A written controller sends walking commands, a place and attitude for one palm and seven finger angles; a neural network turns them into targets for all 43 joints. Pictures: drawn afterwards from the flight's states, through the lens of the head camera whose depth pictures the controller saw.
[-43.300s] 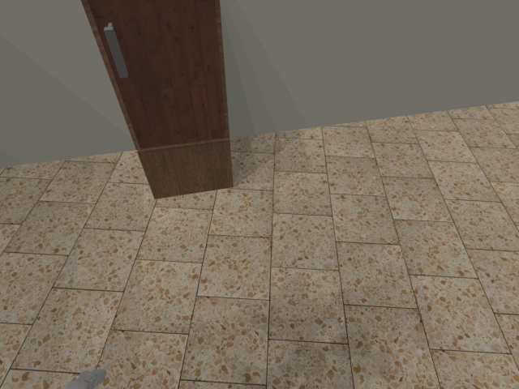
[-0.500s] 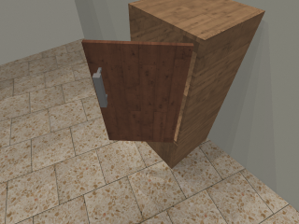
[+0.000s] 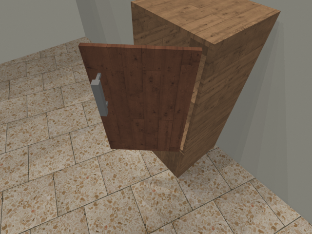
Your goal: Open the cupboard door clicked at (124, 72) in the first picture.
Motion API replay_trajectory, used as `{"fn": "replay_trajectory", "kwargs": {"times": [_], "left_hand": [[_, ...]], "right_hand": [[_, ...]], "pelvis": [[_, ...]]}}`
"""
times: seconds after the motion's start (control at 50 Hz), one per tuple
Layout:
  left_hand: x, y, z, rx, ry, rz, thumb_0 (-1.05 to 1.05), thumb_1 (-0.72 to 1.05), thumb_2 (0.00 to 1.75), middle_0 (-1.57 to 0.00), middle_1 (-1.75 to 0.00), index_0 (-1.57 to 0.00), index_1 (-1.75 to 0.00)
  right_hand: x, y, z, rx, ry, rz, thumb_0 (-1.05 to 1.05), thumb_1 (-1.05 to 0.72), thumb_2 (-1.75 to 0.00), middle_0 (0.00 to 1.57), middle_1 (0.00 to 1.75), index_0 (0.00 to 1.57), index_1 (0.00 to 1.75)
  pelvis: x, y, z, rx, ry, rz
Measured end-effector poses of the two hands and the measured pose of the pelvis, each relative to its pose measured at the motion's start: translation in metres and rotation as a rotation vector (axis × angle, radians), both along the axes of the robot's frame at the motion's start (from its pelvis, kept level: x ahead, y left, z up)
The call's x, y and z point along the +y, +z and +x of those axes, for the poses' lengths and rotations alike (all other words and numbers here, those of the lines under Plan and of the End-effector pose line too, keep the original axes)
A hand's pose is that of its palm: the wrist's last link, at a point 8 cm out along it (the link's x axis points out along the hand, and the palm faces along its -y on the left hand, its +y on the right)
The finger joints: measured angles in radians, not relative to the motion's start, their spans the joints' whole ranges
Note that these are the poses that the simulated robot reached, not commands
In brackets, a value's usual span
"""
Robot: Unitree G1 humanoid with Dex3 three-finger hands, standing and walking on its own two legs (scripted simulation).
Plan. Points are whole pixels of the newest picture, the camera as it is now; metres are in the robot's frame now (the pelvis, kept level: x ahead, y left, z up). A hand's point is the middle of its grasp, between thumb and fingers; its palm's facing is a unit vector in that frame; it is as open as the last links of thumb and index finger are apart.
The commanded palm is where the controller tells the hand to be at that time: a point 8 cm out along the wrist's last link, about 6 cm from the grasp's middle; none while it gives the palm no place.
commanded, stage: come to a stop and stand still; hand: left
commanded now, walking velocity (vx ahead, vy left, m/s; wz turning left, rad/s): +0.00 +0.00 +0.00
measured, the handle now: (101, 95) +0.54 +0.23 +0.01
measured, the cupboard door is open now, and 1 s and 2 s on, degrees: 48 48 48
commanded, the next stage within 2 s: look again from close up in 1.34 s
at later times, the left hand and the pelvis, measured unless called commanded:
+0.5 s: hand out of the picture +0.01 +0.20 -0.17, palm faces +0.03 -0.97 -0.25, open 7.4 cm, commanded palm none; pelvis -0.04 +0.00 +0.00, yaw +1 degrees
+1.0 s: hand out of the picture -0.12 +0.17 -0.18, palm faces +0.03 -0.99 -0.15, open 7.4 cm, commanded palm none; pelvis -0.08 +0.02 +0.00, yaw +1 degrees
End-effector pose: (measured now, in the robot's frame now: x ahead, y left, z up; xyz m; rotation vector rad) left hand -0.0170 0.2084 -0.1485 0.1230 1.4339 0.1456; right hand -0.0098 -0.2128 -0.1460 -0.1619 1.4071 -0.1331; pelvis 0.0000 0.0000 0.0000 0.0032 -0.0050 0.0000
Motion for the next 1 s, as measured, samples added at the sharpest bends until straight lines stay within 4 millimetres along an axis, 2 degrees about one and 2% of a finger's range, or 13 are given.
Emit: {"fn": "replay_trajectory", "kwargs": {"times": [0.16, 0.36, 0.44, 0.52, 0.64, 0.9, 1.0], "left_hand": [[0.006, 0.003, 0.011, -0.046, -0.028, 0.03, 0.01, 0.92, 0.9, -0.2, -0.3, -0.2, -0.3], [0.028, 0.007, 0.025, -0.19, -0.033, 0.082, 0.0, 0.91, 0.9, -0.2, -0.3, -0.2, -0.3], [0.033, 0.012, 0.025, -0.232, -0.042, 0.085, 0.0, 0.91, 0.9, -0.2, -0.3, -0.2, -0.3], [0.036, 0.015, 0.017, -0.248, -0.049, 0.082, 0.0, 0.91, 0.9, -0.2, -0.3, -0.2, -0.3], [0.037, 0.013, -0.009, -0.209, -0.048, 0.07, 0.0, 0.91, 0.9, -0.2, -0.3, -0.2, -0.3], [0.024, 0.0, -0.089, -0.017, -0.003, 0.003, 0.0, 0.91, 0.9, -0.2, -0.3, -0.2, -0.3], [0.016, -0.003, -0.109, 0.032, 0.013, -0.027, 0.0, 0.91, 0.9, -0.2, -0.3, -0.2, -0.3]], "right_hand": [[-0.009, 0.001, 0.003, -0.013, 0.007, 0.004, 0.02, -0.92, -0.89, 0.2, 0.3, 0.2, 0.3], [-0.046, 0.012, 0.035, -0.193, 0.012, -0.092, 0.01, -0.91, -0.89, 0.2, 0.3, 0.2, 0.3], [-0.048, 0.02, 0.042, -0.249, 0.037, -0.098, 0.01, -0.91, -0.89, 0.2, 0.3, 0.2, 0.3], [-0.044, 0.025, 0.039, -0.272, 0.058, -0.088, 0.01, -0.91, -0.89, 0.2, 0.3, 0.2, 0.3], [-0.033, 0.023, 0.012, -0.232, 0.062, -0.063, 0.01, -0.91, -0.89, 0.2, 0.3, 0.2, 0.3], [0.002, 0.01, -0.08, 0.001, -0.007, -0.011, 0.01, -0.91, -0.89, 0.2, 0.3, 0.2, 0.3], [0.016, 0.008, -0.1, 0.048, -0.033, 0.001, 0.01, -0.91, -0.89, 0.2, 0.3, 0.2, 0.3]], "pelvis": [[-0.006, -0.001, -0.002, 0.008, 0.013, 0.001], [-0.007, -0.005, -0.022, -0.033, 0.015, -0.01], [-0.006, -0.003, -0.034, -0.049, 0.011, -0.013], [-0.004, 0.0, -0.047, -0.055, 0.01, -0.014], [0.0, 0.002, -0.061, -0.054, 0.009, -0.013], [0.013, 0.003, -0.076, -0.037, 0.014, -0.017], [0.019, 0.002, -0.079, -0.035, 0.013, -0.019]]}}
